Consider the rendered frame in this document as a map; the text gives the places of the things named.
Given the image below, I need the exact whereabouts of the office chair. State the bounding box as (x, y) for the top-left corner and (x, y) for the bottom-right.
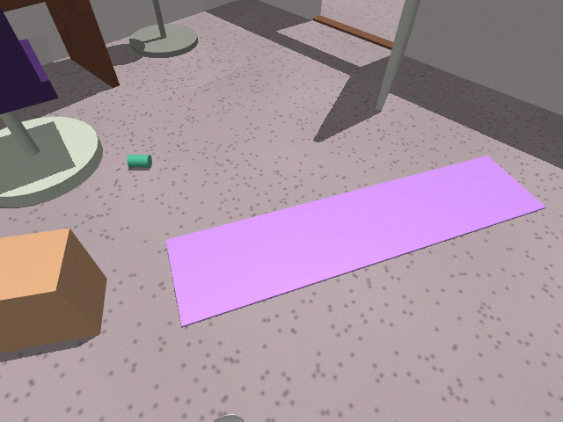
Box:
(0, 7), (103, 207)

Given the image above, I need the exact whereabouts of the coat stand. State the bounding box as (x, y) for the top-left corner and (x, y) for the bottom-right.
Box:
(129, 0), (198, 58)

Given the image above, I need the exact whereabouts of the desk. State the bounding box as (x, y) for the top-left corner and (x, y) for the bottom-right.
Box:
(0, 0), (120, 88)

